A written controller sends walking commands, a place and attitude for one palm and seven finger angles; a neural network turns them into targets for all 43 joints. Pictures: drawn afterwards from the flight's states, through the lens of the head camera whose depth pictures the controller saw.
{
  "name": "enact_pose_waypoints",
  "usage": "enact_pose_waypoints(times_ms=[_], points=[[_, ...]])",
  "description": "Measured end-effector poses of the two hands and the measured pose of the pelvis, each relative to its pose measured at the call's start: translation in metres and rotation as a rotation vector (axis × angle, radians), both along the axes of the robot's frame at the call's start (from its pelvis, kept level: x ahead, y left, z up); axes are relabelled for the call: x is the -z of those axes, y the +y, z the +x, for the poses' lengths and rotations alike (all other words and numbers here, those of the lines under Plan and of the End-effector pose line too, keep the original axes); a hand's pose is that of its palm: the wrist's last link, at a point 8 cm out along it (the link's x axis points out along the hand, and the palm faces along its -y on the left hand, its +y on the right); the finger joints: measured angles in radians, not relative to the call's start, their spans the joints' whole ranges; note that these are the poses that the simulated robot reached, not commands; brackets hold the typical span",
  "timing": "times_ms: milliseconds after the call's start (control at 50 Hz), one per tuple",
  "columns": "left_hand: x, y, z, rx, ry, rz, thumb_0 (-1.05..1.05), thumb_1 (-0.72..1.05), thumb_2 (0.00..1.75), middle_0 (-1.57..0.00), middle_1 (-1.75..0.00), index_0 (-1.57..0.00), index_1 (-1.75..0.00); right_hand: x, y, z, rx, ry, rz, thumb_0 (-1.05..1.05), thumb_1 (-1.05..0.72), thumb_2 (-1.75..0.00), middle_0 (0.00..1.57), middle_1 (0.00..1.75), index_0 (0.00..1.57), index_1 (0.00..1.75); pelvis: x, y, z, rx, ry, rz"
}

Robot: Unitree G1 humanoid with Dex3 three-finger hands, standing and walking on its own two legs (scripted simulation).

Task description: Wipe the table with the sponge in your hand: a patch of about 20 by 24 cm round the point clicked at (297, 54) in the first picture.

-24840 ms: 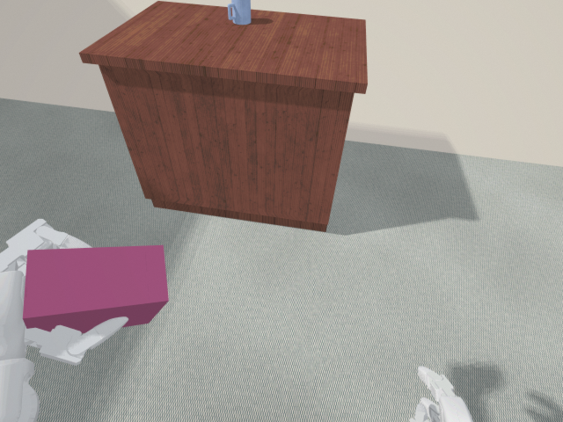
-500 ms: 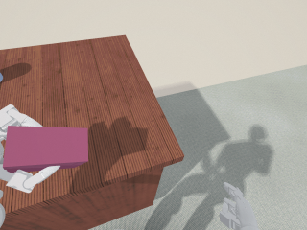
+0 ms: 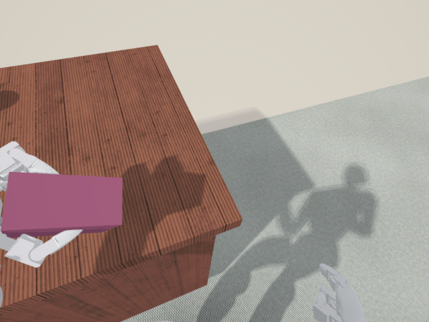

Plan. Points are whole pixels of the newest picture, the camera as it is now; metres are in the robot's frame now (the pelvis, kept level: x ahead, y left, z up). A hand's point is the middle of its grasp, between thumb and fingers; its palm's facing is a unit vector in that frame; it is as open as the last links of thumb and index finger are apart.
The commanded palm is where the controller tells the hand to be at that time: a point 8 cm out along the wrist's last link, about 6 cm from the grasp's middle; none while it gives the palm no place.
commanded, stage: shuffle to correct the standing spot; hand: left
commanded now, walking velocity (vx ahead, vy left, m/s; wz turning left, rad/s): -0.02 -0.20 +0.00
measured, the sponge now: (80, 207) +0.24 +0.21 +0.14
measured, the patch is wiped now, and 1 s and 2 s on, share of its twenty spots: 0.00 0.00 0.00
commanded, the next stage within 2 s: come to a stop and stand still in 0.66 s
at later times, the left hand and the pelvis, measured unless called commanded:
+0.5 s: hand (44, 210) +0.22 +0.24 +0.17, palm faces +0.34 -0.86 -0.39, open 9.8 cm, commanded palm +0.16 +0.27 +0.18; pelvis +0.00 -0.01 +0.00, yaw +1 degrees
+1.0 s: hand (34, 206) +0.23 +0.25 +0.17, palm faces +0.36 -0.83 -0.41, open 9.8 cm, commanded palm +0.14 +0.27 +0.18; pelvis -0.02 +0.00 +0.00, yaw -1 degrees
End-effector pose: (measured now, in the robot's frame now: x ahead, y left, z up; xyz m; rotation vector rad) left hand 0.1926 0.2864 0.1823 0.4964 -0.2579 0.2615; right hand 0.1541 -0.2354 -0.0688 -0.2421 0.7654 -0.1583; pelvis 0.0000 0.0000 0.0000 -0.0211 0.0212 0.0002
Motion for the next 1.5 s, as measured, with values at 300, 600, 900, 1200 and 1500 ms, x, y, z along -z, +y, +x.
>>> enact_pose_waypoints(times_ms=[300, 600, 900, 1200, 1500], points=[[0.0, -0.006, -0.014, -0.031, -0.003, -0.026, -0.02, -0.48, 1.05, -0.75, -1.35, -0.77, -1.35, -0.003, 0.001, 0.02, -0.035, -0.054, 0.017, 0.01, -0.9, -0.9, 0.21, 0.3, 0.2, 0.3, 0.002, -0.006, 0.001, -0.009, -0.014, 0.002], [-0.003, -0.015, -0.007, -0.001, -0.001, -0.005, -0.02, -0.48, 1.05, -0.75, -1.35, -0.77, -1.35, 0.002, -0.004, 0.006, -0.015, -0.013, 0.022, 0.01, -0.9, -0.9, 0.2, 0.3, 0.2, 0.3, 0.0, -0.009, -0.002, -0.007, -0.01, 0.006], [-0.022, 0.024, 0.0, -0.092, -0.09, 0.107, -0.02, -0.48, 1.05, -0.75, -1.35, -0.77, -1.35, 0.001, -0.014, -0.009, -0.041, -0.014, 0.0, 0.01, -0.9, -0.9, 0.2, 0.3, 0.2, 0.3, 0.0, -0.016, -0.01, 0.01, -0.011, 0.024], [0.004, 0.026, -0.044, -0.016, -0.06, -0.024, -0.02, -0.48, 1.05, -0.75, -1.35, -0.77, -1.35, -0.008, 0.022, -0.036, -0.007, -0.05, -0.019, 0.01, -0.91, -0.9, 0.2, 0.3, 0.2, 0.3, -0.001, 0.024, -0.026, 0.019, -0.021, -0.002], [0.014, 0.063, -0.027, -0.011, -0.039, -0.076, -0.02, -0.48, 1.05, -0.75, -1.35, -0.77, -1.35, -0.016, 0.096, -0.017, -0.081, -0.089, 0.042, 0.01, -0.9, -0.9, 0.21, 0.3, 0.2, 0.3, -0.007, 0.07, -0.024, 0.021, -0.028, -0.002]])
